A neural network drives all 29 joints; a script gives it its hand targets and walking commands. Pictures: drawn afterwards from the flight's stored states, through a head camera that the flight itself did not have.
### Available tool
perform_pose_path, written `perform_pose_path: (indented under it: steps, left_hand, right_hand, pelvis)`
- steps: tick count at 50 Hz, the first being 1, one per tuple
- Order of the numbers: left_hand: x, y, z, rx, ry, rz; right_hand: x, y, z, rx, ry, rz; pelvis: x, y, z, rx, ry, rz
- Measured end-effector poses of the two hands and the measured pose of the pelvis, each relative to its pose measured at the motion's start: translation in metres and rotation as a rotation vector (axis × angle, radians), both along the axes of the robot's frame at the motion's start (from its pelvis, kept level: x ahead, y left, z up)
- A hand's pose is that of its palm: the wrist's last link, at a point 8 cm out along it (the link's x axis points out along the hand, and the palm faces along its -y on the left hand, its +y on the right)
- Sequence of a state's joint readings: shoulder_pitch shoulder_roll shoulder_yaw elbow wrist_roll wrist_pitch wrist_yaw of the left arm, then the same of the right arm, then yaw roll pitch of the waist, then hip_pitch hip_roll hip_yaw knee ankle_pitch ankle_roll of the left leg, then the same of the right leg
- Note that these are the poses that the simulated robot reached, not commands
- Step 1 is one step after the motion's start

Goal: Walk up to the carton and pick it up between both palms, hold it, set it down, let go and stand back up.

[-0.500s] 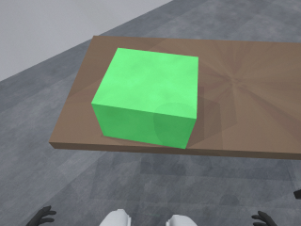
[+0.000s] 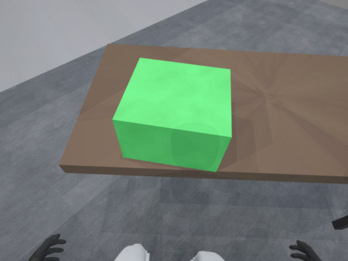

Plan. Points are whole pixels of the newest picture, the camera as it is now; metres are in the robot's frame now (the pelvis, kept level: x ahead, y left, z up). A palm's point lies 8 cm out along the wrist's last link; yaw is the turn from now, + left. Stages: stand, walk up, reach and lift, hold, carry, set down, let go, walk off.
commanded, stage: walk up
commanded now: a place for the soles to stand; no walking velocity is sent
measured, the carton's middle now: (176, 113) +0.48 +0.01 +0.04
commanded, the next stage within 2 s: stand in 0.22 s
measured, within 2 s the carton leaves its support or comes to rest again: neither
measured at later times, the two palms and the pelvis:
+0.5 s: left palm (36, 259) +0.13 +0.31 -0.09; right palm out of the picture +0.12 -0.32 -0.08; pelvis +0.00 +0.00 +0.00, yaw +0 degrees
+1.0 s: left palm (45, 246) +0.15 +0.28 -0.05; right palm (314, 256) +0.15 -0.29 -0.03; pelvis -0.01 +0.00 +0.02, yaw +0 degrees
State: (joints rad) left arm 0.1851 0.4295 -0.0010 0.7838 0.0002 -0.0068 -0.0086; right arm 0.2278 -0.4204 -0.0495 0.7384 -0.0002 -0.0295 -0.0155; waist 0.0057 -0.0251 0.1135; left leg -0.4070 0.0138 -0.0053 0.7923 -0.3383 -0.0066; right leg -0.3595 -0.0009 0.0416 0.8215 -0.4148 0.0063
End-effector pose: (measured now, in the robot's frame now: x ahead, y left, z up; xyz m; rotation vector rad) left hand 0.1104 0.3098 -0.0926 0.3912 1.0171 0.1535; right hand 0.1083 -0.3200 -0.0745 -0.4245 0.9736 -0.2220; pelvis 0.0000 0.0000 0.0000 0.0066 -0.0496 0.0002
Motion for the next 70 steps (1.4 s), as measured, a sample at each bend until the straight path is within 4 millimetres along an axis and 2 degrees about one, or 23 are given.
perform_pose_path:
  steps: [21, 24, 27, 32, 35, 39, 49, 56, 63, 70]
  left_hand:
    - [0.013, 0.001, 0.004, -0.003, -0.033, -0.008]
    - [0.017, 0.003, 0.001, 0.019, 0.060, 0.055]
    - [0.030, -0.002, 0.004, 0.020, 0.090, 0.077]
    - [0.062, -0.013, 0.020, 0.010, -0.007, 0.041]
    - [0.071, -0.018, 0.028, 0.005, -0.051, 0.020]
    - [0.069, -0.023, 0.033, -0.005, -0.077, 0.004]
    - [0.040, -0.028, 0.042, -0.034, -0.137, -0.018]
    - [0.047, -0.027, 0.058, -0.068, -0.238, -0.012]
    - [0.054, -0.026, 0.078, -0.089, -0.334, -0.016]
    - [0.060, -0.028, 0.091, -0.138, -0.405, 0.000]
  right_hand:
    - [0.003, 0.002, 0.002, 0.002, -0.013, 0.000]
    - [0.007, 0.001, -0.002, 0.035, -0.047, 0.004]
    - [0.015, -0.001, 0.000, 0.048, -0.079, 0.010]
    - [0.026, -0.003, 0.007, 0.045, -0.125, 0.018]
    - [0.026, -0.003, 0.009, 0.046, -0.133, 0.019]
    - [0.026, 0.000, 0.014, 0.053, -0.151, 0.025]
    - [0.036, 0.024, 0.041, 0.082, -0.282, 0.070]
    - [0.043, 0.046, 0.056, 0.114, -0.352, 0.080]
    - [0.048, 0.055, 0.070, 0.133, -0.403, 0.076]
    - [0.061, 0.064, 0.088, 0.163, -0.473, 0.070]
  pelvis:
    - [0.001, 0.002, 0.000, -0.001, 0.002, -0.001]
    - [-0.001, 0.003, 0.000, -0.001, 0.000, -0.001]
    - [-0.001, 0.003, 0.000, -0.001, -0.002, -0.001]
    - [0.000, 0.002, 0.000, -0.002, 0.000, -0.003]
    - [0.000, 0.001, 0.001, -0.003, 0.003, -0.005]
    - [-0.001, -0.001, 0.005, -0.003, 0.006, -0.006]
    - [-0.007, -0.001, 0.015, -0.001, -0.003, -0.004]
    - [-0.011, 0.005, 0.019, -0.006, -0.009, -0.004]
    - [-0.012, 0.009, 0.022, -0.012, -0.008, -0.004]
    - [-0.010, 0.012, 0.025, -0.011, -0.004, -0.002]
